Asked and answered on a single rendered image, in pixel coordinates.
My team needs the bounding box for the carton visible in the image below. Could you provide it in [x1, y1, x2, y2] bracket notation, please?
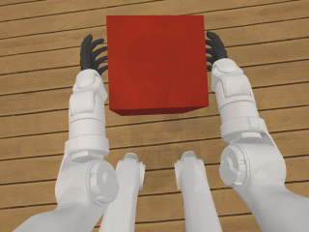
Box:
[106, 14, 210, 116]

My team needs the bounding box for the robot left forearm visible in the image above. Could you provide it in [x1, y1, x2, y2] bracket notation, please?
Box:
[57, 69, 109, 178]

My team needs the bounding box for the robot left upper arm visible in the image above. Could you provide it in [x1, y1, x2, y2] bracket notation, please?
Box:
[13, 159, 120, 232]

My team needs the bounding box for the robot right hand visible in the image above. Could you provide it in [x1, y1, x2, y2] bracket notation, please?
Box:
[205, 31, 228, 71]

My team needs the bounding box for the robot right forearm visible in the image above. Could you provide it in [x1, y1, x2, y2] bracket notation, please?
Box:
[211, 58, 287, 175]

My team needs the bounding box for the left robot shin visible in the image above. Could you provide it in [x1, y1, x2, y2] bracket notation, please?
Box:
[115, 153, 140, 172]

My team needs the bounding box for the robot right upper arm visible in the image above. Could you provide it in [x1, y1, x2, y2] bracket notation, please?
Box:
[218, 143, 309, 232]

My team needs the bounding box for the robot left hand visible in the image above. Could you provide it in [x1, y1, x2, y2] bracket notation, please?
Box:
[79, 34, 108, 75]

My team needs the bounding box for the robot left thigh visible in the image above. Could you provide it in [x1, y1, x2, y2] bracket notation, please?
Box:
[98, 158, 146, 232]

